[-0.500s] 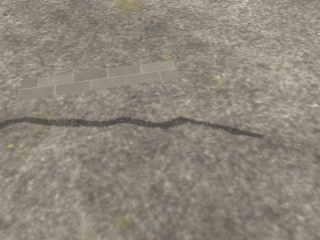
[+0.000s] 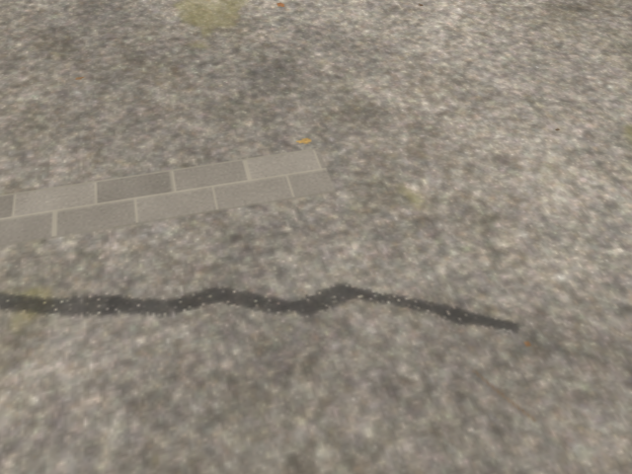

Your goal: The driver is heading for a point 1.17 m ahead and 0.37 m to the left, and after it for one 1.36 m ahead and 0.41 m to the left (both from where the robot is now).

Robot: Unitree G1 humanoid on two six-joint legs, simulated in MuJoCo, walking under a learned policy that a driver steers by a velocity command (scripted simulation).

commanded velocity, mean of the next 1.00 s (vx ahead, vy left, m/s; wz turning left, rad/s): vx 0.50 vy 0.00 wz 0.36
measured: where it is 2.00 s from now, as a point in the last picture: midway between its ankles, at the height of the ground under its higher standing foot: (173, 298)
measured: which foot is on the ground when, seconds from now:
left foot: down 0.00-0.34, up 0.36-0.82, down 0.84-1.00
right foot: up 0.00-0.32, down 0.34-0.84, up 0.86-1.00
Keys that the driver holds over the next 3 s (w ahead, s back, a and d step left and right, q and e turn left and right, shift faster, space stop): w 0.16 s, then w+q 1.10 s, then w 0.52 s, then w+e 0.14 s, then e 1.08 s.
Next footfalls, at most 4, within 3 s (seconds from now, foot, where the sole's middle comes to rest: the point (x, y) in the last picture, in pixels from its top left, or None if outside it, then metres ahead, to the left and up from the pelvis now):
0.34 right None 0.35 -0.16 -0.78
0.84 left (237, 448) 0.56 0.16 -0.78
1.36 right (253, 310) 0.91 0.14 -0.78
1.86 left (109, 298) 0.95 0.50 -0.78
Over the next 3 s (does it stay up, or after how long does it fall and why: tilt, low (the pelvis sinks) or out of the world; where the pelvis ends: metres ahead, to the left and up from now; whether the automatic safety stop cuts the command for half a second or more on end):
stays up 1.08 0.49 0.00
